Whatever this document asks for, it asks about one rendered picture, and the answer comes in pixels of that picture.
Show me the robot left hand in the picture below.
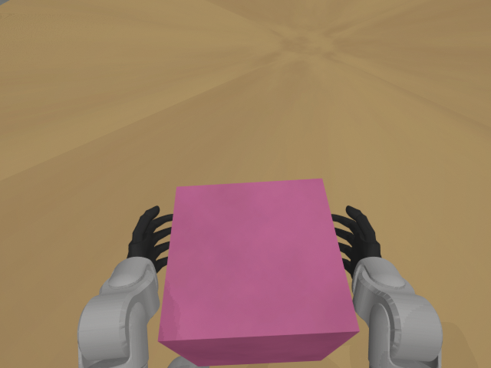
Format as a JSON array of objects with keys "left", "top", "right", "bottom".
[{"left": 127, "top": 205, "right": 173, "bottom": 273}]

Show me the robot right hand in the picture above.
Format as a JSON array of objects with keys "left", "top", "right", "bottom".
[{"left": 331, "top": 205, "right": 381, "bottom": 278}]

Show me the carton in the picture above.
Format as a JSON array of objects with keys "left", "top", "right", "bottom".
[{"left": 158, "top": 179, "right": 360, "bottom": 366}]

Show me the robot right forearm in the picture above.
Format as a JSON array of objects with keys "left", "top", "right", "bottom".
[{"left": 351, "top": 257, "right": 443, "bottom": 368}]

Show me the robot left forearm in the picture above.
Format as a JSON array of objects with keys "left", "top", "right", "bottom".
[{"left": 77, "top": 257, "right": 160, "bottom": 368}]

